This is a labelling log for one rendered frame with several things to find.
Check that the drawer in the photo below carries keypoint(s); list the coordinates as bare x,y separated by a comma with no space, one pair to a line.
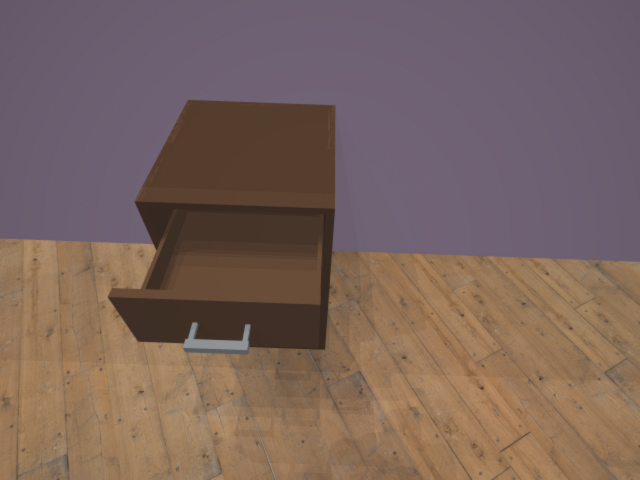
225,269

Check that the cabinet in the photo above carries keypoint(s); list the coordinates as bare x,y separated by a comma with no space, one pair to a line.
247,157

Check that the handle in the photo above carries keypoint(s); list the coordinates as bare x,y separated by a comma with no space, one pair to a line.
193,345

